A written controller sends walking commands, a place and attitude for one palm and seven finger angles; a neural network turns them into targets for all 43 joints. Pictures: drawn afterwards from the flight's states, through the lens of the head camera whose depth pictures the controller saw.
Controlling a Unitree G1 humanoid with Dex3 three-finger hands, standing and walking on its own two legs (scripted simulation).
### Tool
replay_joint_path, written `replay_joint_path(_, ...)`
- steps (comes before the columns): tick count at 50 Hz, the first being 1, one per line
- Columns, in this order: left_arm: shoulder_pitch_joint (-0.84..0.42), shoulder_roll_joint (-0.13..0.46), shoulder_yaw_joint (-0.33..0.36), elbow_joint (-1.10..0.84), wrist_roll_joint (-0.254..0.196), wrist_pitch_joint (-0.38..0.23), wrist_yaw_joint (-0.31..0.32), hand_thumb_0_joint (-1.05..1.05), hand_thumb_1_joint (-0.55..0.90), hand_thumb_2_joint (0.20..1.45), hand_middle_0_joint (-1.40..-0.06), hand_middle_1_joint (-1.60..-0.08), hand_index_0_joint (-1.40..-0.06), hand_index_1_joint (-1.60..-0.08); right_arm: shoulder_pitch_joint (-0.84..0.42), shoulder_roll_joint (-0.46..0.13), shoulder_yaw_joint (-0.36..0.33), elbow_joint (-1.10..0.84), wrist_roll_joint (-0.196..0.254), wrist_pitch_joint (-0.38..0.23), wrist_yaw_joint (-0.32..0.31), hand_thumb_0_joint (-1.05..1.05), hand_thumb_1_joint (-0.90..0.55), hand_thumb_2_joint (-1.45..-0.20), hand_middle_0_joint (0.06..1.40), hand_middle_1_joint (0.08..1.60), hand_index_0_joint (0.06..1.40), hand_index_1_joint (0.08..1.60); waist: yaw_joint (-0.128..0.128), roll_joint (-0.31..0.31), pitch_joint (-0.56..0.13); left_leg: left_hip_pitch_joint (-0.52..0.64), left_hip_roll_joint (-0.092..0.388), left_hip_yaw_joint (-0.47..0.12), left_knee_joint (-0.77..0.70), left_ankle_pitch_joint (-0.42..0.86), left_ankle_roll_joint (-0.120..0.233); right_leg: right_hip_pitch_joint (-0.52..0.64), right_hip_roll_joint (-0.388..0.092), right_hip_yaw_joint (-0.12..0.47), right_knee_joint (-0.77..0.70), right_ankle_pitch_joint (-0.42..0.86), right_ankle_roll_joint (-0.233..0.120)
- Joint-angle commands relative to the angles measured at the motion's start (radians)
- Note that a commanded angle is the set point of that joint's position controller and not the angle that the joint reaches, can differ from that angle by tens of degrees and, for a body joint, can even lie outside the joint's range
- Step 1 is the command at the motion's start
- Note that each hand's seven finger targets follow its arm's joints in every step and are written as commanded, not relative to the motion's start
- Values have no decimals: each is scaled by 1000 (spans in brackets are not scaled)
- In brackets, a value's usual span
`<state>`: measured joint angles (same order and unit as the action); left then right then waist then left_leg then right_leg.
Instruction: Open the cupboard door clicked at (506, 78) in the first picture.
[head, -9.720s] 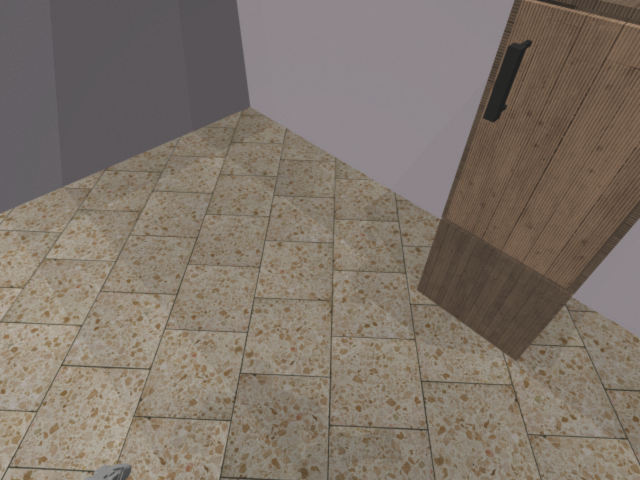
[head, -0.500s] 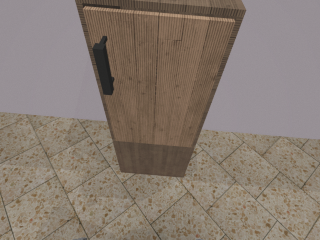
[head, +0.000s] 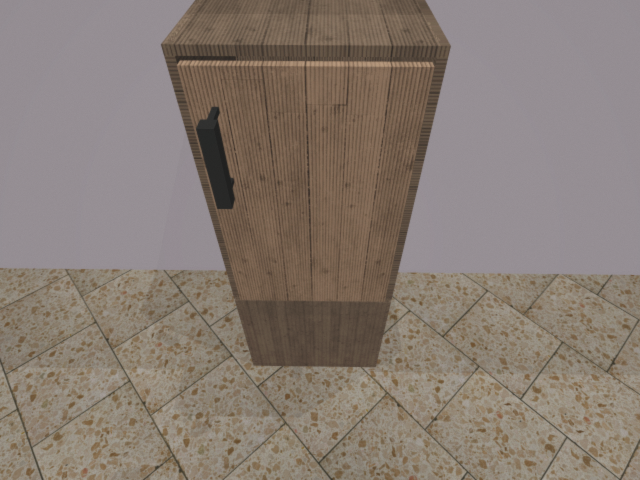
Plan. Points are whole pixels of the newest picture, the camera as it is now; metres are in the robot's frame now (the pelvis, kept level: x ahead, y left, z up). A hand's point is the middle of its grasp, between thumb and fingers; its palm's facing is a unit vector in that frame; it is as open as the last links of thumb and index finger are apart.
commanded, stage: come to a stop and stand still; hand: left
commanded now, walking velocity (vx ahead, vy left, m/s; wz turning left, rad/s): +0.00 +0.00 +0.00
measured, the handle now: (220, 159) +0.57 +0.19 +0.10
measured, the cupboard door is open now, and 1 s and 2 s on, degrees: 0 0 0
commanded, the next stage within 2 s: look again from close up in 0.30 s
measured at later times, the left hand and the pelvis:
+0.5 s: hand out of the picture -0.05 +0.15 -0.18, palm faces +0.02 -0.99 -0.17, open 7.4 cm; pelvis -0.01 +0.00 -0.01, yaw +1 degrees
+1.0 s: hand out of the picture +0.04 +0.18 -0.18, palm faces +0.00 -0.98 -0.18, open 7.4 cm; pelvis +0.03 +0.02 +0.00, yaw +0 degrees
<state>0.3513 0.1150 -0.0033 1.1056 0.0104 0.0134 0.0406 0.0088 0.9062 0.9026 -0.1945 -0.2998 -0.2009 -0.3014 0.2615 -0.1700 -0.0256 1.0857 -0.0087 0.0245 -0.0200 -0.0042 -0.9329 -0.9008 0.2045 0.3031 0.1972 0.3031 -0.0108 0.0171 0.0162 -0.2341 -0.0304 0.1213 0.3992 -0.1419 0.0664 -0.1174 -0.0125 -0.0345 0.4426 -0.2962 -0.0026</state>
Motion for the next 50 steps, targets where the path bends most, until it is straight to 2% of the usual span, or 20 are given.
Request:
replay_joint_path(1, 39, 100, 21, -27, 4, -14, 7, 0, 900, 900, -200, -300, -200, -300, 50, -65, -3, 2, -2, -19, -5, 0, -900, -900, 200, 300, 200, 300, -1, -17, 102, 57, 141, -184, -129, -136, -37, -178, -98, 105, -146, -50, -26)
replay_joint_path(2, 51, 100, 20, -20, 5, -13, 7, 0, 900, 900, -200, -300, -200, -300, 54, -63, -2, 9, -2, -18, -5, 0, -900, -900, 200, 300, 200, 300, 3, 3, 111, 33, 144, -192, -148, -177, -37, -167, -94, 100, -142, -52, -25)
replay_joint_path(4, 71, 95, 21, -12, 7, -11, 7, 0, 900, 900, -200, -300, -200, -300, 64, -62, -3, 18, -3, -15, -6, 0, -900, -900, 200, 300, 200, 300, 12, -1, 126, -1, 146, -203, -166, -234, -36, -155, -86, 90, -144, -72, -23)
replay_joint_path(9, 95, 80, 23, -3, 7, -10, 7, 0, 900, 900, -200, -300, -200, -300, 101, -49, -5, 34, -5, -15, -10, 0, -900, -900, 200, 300, 200, 300, 12, 2, 106, -12, 145, -212, -179, -267, -38, -148, -75, 80, -128, -80, -25)
replay_joint_path(13, 109, 62, 23, 2, 7, -13, 7, 0, 900, 900, -200, -300, -200, -300, 120, -36, -7, 41, -5, -18, -12, 0, -900, -900, 200, 300, 200, 300, 12, -28, 87, -7, 144, -208, -169, -239, -38, -149, -78, 85, -124, -68, -28)
replay_joint_path(19, 117, 49, 20, 6, 6, -18, 9, 0, 900, 900, -200, -300, -200, -300, 140, -21, -4, 51, -3, -23, -15, 0, -900, -900, 200, 300, 200, 300, 6, -22, 85, 16, 149, -202, -151, -194, -35, -162, -77, 89, -123, -30, -29)
replay_joint_path(20, 112, 90, -3, 2, 31, -50, 36, 0, 900, 900, -200, -300, -200, -300, 35, -75, 13, -37, -9, -43, 3, 0, -900, -900, 200, 300, 200, 300, 32, -41, 185, -111, 129, -141, 58, -80, -61, -188, -98, 84, -128, 86, -47)
replay_joint_path(21, 77, 130, 11, -49, 17, -53, 27, 0, 900, 900, -200, -300, -200, -300, 84, -35, 7, -60, -9, -31, 14, 0, -900, -900, 200, 300, 200, 300, -19, -61, 120, -58, 95, -139, 95, -220, -59, -285, -137, 147, -185, -266, -73)
replay_joint_path(22, 35, 132, 18, -69, 17, -49, 21, 0, 900, 900, -200, -300, -200, -300, 122, -32, -1, -44, -17, -22, 17, 0, -900, -900, 200, 300, 200, 300, -44, -52, 132, -50, 80, -127, 141, -233, -51, -344, -141, 164, -185, -366, -88)
replay_joint_path(23, 21, 128, 16, -76, 10, -53, 20, 0, 900, 900, -200, -300, -200, -300, 164, -27, 2, -38, -19, -19, 17, 0, -900, -900, 200, 300, 200, 300, -63, -39, 76, -24, 81, -122, 175, -195, -47, -334, -142, 162, -163, -332, -99)
replay_joint_path(24, 15, 127, 17, -88, 8, -60, 18, 0, 900, 900, -200, -300, -200, -300, 184, -13, 6, -41, -18, -22, 18, 0, -900, -900, 200, 300, 200, 300, -64, 19, 32, -4, 79, -120, 158, -156, -41, -301, -137, 131, -126, -251, -102)
replay_joint_path(25, 27, 113, 16, -87, 6, -63, 16, 0, 900, 900, -200, -300, -200, -300, 182, -11, 11, -49, -18, -32, 16, 0, -900, -900, 200, 300, 200, 300, -56, 48, -2, 6, 89, -143, 119, -134, -31, -268, -112, 116, -73, -182, -98)
replay_joint_path(27, 58, 82, 13, -76, 6, -57, 14, 0, 900, 900, -200, -300, -200, -300, 156, -38, 12, -68, -15, -43, 9, 0, -900, -900, 200, 300, 200, 300, -24, 36, 19, -67, 129, -206, 31, -187, -6, -206, -56, 75, -11, -146, -81)
replay_joint_path(29, 96, 71, 11, -64, 11, -45, 12, 0, 900, 900, -200, -300, -200, -300, 115, -55, 11, -75, -13, -47, 5, 0, -900, -900, 200, 300, 200, 300, 6, 70, 55, -123, 154, -268, -58, -271, 15, -165, -31, 31, 43, -109, -64)
replay_joint_path(30, 106, 70, 9, -58, 11, -44, 10, 0, 900, 900, -200, -300, -200, -300, 95, -61, 11, -78, -11, -48, 4, 0, -900, -900, 200, 300, 200, 300, 18, 36, 72, -142, 163, -277, -79, -288, 22, -150, -30, 31, 40, -82, -58)
replay_joint_path(31, 104, 67, 8, -55, 12, -43, 9, 0, 900, 900, -200, -300, -200, -300, 87, -65, 9, -79, -10, -48, 3, 0, -900, -900, 200, 300, 200, 300, 21, -9, 93, -156, 162, -274, -91, -300, 22, -147, -34, 36, 28, -66, -56)
replay_joint_path(33, 93, 74, 4, -58, 11, -46, 10, 0, 900, 900, -200, -300, -200, -300, 88, -70, 10, -74, -7, -52, 3, 0, -900, -900, 200, 300, 200, 300, 18, -79, 102, -131, 150, -250, -77, -228, 17, -148, -52, 58, -3, -32, -55)
replay_joint_path(39, 68, 109, 9, -66, 9, -52, 13, 0, 900, 900, -200, -300, -200, -300, 89, -79, 15, -45, -5, -70, -1, 0, -900, -900, 200, 300, 200, 300, 10, -51, 17, 15, 141, -187, -20, 62, 12, -116, -78, 70, -17, 105, -43)
replay_joint_path(44, 55, 134, 11, -67, 8, -47, 12, 0, 900, 900, -200, -300, -200, -300, 56, -94, 16, -39, -4, -73, -5, 0, -900, -900, 200, 300, 200, 300, 15, -18, 2, 49, 144, -173, -4, 142, 10, -94, -85, 73, -28, 146, -36)
replay_joint_path(50, 37, 151, 12, -64, 8, -37, 9, 0, 900, 900, -200, -300, -200, -300, 28, -114, 13, -33, -4, -70, -9, 0, -900, -900, 200, 300, 200, 300, 15, 2, 1, 77, 155, -173, -14, 153, 8, -97, -86, 66, -35, 133, -30)
